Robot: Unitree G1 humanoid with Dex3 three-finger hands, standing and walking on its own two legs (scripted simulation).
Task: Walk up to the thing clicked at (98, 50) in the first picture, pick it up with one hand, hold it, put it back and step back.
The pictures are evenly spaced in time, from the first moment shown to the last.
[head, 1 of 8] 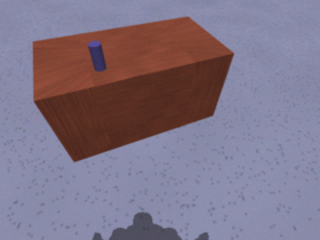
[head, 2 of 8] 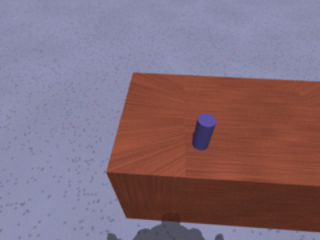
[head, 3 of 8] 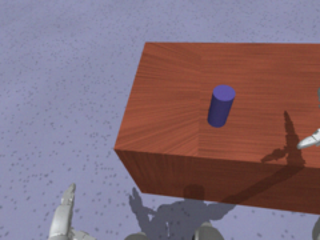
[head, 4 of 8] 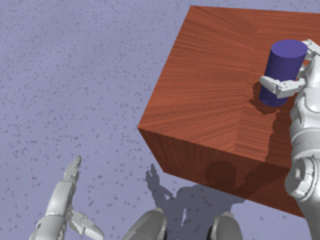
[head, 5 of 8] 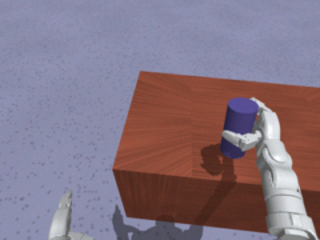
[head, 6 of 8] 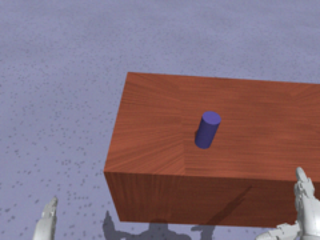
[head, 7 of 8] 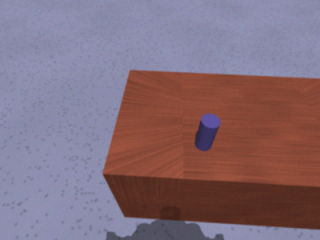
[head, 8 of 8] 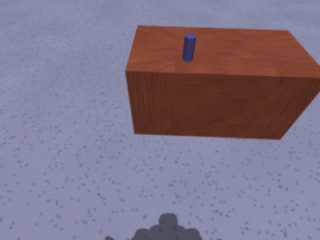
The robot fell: no
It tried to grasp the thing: yes
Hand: right
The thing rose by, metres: 0.24
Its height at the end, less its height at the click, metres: +0.00
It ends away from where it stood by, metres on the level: 0.02
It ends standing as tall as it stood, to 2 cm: yes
